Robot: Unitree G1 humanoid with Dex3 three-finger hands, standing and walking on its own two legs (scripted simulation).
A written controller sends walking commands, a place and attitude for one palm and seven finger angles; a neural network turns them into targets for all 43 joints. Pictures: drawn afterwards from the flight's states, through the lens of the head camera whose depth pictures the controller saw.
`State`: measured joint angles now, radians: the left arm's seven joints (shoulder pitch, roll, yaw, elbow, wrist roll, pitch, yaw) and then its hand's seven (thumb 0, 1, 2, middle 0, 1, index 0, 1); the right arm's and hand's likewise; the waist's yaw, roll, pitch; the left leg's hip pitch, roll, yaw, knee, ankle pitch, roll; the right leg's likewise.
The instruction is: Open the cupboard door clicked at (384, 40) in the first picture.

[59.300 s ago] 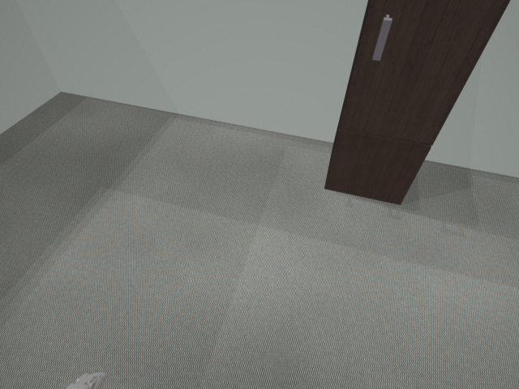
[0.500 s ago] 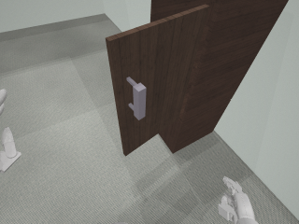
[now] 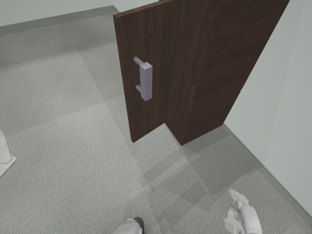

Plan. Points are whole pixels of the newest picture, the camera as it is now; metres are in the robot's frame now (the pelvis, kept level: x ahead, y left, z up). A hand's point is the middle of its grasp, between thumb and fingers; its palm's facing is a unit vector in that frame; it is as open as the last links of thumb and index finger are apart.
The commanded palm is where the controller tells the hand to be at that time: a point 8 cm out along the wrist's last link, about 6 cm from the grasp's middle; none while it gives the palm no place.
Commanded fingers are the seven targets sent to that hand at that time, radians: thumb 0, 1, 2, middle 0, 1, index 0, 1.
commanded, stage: step back with the hand held close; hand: left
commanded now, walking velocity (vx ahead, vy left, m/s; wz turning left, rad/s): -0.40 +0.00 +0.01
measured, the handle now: (141, 78) +0.54 +0.10 +0.07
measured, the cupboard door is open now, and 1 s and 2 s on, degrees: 99 99 99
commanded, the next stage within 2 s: stop stepping back and stand still in 0.16 s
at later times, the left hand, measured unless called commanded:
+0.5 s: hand out of the picture +0.05 +0.23 +0.18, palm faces +0.42 -0.77 -0.47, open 7.4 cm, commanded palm +0.00 +0.27 +0.19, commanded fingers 0.00 0.90 0.90 -0.20 -0.30 -0.20 -0.30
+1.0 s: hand out of the picture +0.00 +0.24 +0.18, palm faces +0.45 -0.75 -0.47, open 7.4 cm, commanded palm -0.05 +0.28 +0.19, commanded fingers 0.00 0.90 0.90 -0.20 -0.30 -0.20 -0.30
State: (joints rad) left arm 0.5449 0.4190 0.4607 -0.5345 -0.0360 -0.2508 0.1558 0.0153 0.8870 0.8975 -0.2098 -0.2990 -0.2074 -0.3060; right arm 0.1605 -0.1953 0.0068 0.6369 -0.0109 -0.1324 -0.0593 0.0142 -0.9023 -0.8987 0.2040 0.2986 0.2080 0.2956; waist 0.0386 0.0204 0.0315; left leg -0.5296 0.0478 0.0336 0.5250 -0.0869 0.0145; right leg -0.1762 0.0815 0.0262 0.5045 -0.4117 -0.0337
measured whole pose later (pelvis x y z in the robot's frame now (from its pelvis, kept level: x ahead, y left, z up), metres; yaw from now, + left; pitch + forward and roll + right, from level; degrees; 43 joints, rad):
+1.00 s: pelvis -0.18 -0.03 +0.01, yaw +3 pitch -1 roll +1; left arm 0.56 0.39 0.40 -0.46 -0.01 -0.23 0.15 0.02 0.88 0.90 -0.22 -0.30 -0.21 -0.31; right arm 0.27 -0.21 0.00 0.67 0.00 -0.11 -0.06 0.01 -0.90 -0.90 0.20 0.30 0.21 0.30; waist -0.01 -0.01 -0.01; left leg -0.34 0.03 0.06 0.78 -0.40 0.02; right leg -0.28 0.00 -0.07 0.57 -0.27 -0.05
